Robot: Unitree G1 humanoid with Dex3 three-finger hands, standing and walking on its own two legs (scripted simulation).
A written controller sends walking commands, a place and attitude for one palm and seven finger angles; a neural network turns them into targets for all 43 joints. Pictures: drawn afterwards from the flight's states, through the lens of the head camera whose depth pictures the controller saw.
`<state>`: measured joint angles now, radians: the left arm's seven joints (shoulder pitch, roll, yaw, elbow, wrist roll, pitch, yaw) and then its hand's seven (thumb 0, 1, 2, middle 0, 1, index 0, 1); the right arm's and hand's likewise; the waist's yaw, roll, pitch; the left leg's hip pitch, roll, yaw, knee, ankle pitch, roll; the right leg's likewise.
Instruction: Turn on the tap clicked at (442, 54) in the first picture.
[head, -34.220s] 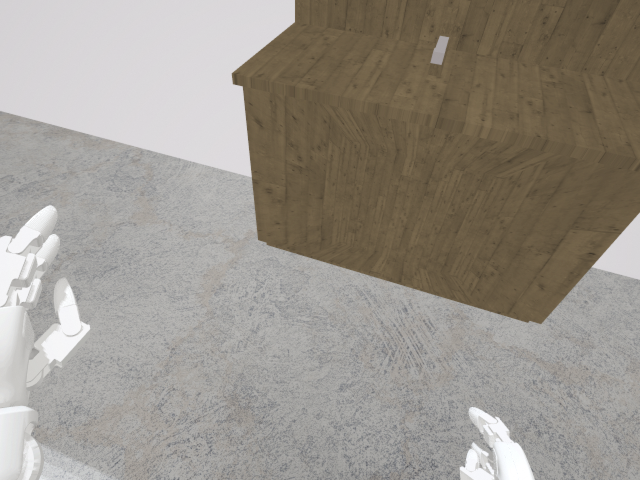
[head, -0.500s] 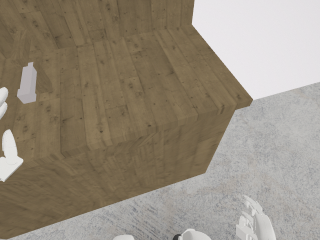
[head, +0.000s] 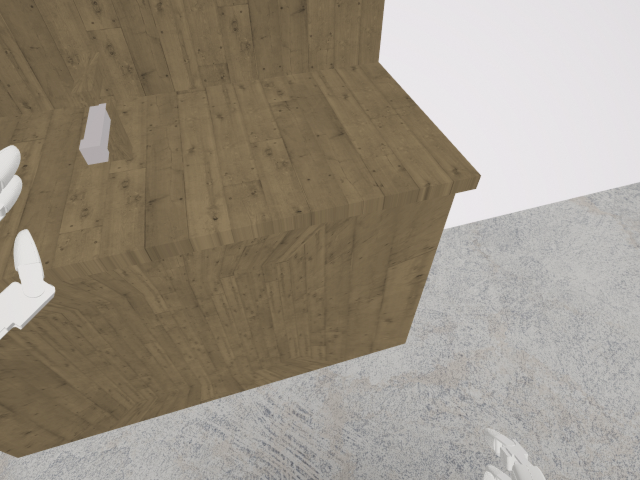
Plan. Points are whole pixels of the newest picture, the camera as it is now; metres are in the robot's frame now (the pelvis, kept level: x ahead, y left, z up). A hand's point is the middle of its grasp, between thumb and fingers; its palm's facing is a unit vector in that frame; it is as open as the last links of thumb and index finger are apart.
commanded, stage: come to a stop and stand still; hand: left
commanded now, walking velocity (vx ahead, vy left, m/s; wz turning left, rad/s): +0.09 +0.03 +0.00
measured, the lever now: (94, 150) +0.52 +0.35 +0.14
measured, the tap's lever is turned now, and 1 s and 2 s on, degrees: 0 0 0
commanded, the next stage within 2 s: look again from close up in 0.38 s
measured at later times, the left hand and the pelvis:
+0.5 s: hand (13, 334) +0.19 +0.25 +0.21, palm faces +0.46 -0.75 -0.48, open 7.4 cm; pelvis -0.03 -0.02 +0.01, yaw +0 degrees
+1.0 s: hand (81, 277) +0.25 +0.22 +0.20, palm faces +0.36 -0.83 -0.42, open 7.4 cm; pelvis +0.02 -0.02 +0.04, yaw -4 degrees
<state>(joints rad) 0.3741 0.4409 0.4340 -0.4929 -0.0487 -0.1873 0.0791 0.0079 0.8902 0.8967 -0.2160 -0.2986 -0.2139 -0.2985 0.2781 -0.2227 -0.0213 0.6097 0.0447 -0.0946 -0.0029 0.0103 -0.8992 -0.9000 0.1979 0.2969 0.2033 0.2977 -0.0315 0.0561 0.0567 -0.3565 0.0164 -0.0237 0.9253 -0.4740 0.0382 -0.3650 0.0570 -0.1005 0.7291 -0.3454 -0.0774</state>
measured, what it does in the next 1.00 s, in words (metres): steps on the spot: right foot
